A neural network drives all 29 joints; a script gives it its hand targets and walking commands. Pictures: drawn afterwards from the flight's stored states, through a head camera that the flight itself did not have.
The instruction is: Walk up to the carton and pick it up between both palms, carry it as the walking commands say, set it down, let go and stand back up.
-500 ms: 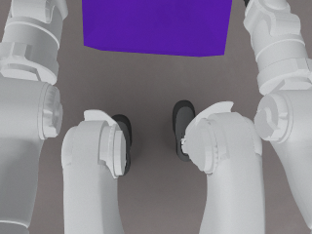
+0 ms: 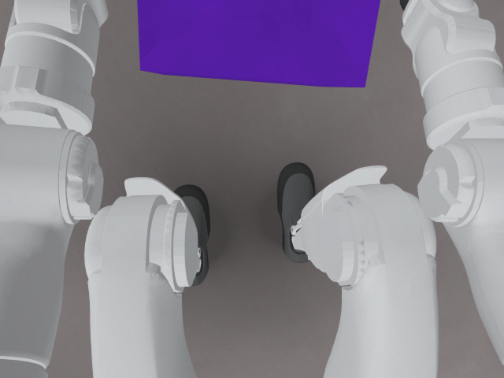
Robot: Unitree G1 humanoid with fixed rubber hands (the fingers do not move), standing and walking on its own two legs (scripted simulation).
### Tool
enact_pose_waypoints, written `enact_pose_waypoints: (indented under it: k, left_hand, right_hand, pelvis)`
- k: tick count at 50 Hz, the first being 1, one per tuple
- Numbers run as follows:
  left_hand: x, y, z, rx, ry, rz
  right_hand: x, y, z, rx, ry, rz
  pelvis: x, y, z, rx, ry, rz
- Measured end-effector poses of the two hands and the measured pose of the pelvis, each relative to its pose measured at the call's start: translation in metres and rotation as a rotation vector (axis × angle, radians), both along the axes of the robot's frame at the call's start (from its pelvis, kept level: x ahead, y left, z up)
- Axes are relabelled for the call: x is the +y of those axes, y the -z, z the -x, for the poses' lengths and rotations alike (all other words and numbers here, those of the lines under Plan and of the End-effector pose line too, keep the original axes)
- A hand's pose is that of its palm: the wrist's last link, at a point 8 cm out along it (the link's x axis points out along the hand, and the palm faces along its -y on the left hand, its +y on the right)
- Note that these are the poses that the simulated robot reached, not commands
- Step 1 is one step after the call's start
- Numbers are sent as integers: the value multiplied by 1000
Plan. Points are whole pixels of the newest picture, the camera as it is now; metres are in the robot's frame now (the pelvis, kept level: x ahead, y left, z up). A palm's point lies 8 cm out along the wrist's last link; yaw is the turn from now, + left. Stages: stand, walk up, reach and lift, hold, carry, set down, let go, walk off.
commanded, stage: set down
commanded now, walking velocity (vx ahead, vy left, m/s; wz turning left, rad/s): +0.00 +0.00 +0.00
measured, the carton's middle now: out of the picture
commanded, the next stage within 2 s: none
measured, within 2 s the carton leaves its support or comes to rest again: neither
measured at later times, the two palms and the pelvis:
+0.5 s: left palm out of the picture +0.56 +0.15 -0.19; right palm out of the picture +0.53 -0.22 -0.17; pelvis +0.00 +0.00 +0.00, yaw +0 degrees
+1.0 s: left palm out of the picture +0.57 +0.16 -0.20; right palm out of the picture +0.53 -0.22 -0.18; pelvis +0.00 +0.00 -0.01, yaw +0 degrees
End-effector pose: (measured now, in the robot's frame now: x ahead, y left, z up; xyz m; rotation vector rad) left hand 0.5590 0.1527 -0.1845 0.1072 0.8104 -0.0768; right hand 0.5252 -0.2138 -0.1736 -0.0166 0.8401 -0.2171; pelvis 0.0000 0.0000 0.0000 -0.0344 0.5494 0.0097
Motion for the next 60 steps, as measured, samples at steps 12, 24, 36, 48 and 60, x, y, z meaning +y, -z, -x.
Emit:
enact_pose_waypoints:
  k: [12,24,36,48,60]
  left_hand:
    - [2,1,0,-5,9,15]
    - [2,3,-2,-23,11,22]
    - [2,7,-3,-49,-2,14]
    - [6,13,-7,-52,-37,-17]
    - [26,14,-7,-57,-61,-39]
  right_hand:
    - [-1,0,0,0,-6,-9]
    - [-2,1,-1,-5,-1,-13]
    - [-1,4,-1,-25,30,-11]
    - [-6,7,-5,-45,64,13]
    - [-28,6,-1,-55,82,40]
  pelvis:
    - [0,2,1,-4,1,3]
    - [-1,3,2,-16,1,7]
    - [-2,2,2,-10,1,13]
    - [-3,4,-1,3,-3,17]
    - [-5,7,0,6,-5,17]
